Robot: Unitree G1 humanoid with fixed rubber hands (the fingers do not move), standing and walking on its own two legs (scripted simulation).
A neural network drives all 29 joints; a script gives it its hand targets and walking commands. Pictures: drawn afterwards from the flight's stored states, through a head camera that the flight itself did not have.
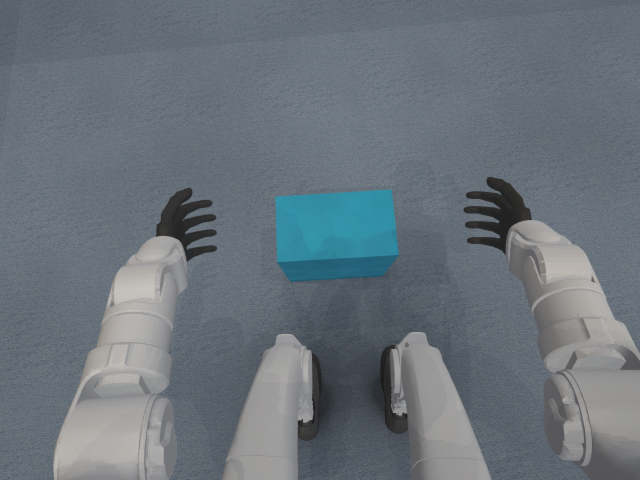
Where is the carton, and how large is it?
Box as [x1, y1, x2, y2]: [275, 189, 398, 281]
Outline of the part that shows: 391,189 275,197 277,262 290,281 382,275 398,254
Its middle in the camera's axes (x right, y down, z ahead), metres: +0.03 +0.01 +0.94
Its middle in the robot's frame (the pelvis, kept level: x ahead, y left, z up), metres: +0.50 +0.02 -0.52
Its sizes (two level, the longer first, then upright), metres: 0.250 0.144 0.269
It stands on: the floor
